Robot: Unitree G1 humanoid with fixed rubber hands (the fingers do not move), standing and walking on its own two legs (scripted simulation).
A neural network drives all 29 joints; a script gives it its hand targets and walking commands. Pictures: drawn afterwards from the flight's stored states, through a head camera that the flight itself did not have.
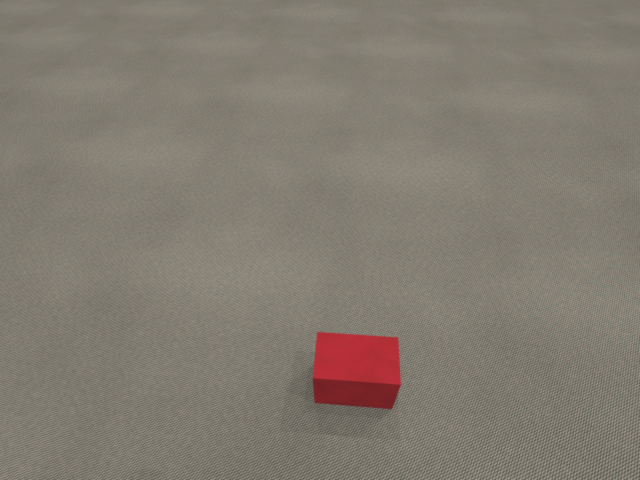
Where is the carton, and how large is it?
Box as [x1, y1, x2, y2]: [313, 332, 400, 408]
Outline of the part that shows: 317,332 313,370 313,387 315,402 391,408 400,385 397,337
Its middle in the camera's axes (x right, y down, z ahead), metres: +0.11 +0.41 +1.18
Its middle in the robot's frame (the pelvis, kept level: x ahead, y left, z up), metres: +0.53 -0.09 -0.68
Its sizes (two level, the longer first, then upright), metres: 0.242 0.141 0.200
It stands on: the floor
